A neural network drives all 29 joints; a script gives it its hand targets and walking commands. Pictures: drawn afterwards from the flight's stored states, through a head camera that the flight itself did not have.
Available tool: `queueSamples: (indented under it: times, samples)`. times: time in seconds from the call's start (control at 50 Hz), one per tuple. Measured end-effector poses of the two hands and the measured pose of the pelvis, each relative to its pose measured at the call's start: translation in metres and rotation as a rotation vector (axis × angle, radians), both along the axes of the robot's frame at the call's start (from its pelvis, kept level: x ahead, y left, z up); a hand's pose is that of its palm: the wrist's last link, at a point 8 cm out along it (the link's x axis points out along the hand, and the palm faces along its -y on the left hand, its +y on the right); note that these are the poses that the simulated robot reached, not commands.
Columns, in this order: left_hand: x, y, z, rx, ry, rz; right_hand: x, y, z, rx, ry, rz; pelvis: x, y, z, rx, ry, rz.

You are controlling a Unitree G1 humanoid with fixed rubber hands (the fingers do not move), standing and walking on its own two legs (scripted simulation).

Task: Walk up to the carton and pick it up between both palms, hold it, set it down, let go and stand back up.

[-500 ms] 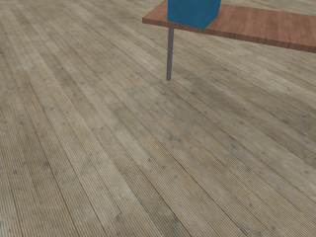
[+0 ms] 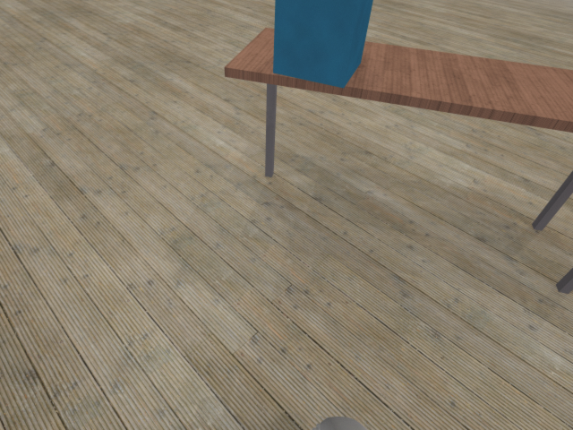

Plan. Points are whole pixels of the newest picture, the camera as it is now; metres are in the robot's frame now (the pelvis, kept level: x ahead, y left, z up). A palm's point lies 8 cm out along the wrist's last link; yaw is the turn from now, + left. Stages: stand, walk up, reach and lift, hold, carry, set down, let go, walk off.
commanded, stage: walk up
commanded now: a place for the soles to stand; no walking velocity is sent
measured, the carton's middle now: (323, 29) +1.27 -0.15 +0.14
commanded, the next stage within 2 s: none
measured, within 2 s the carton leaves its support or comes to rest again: neither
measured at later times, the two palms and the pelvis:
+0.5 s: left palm (205, 347) +0.32 +0.14 -0.15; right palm out of the picture +0.14 -0.30 -0.16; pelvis +0.23 -0.08 -0.02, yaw -6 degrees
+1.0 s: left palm (182, 277) +0.48 +0.21 -0.15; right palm (402, 266) +0.49 -0.27 -0.12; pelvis +0.46 -0.05 -0.01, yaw -1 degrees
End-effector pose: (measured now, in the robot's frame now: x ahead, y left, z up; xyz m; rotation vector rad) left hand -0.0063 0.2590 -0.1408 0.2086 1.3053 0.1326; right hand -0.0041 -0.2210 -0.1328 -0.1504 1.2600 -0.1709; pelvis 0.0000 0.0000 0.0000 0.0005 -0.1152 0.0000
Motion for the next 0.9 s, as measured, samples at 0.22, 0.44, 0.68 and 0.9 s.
queueSamples:
  times: [0.22,0.44,0.68,0.9]
  samples:
    - [0.145,-0.022,0.018,0.003,-0.052,-0.124,-0.016,-0.003,0.004,0.048,0.225,-0.117,0.095,-0.018,0.008,0.025,0.053,-0.057]
    - [0.309,-0.114,-0.012,-0.022,-0.140,-0.195,0.084,-0.060,-0.029,0.089,0.335,-0.123,0.209,-0.077,-0.028,0.002,0.045,-0.107]
    - [0.343,-0.101,0.008,-0.014,-0.071,-0.060,0.369,-0.115,0.013,-0.055,-0.108,0.074,0.312,-0.077,-0.001,-0.021,0.039,-0.059]
    - [0.415,-0.049,-0.032,-0.020,0.043,-0.031,0.508,-0.063,0.002,-0.053,-0.239,0.079,0.423,-0.045,-0.029,-0.002,0.050,-0.018]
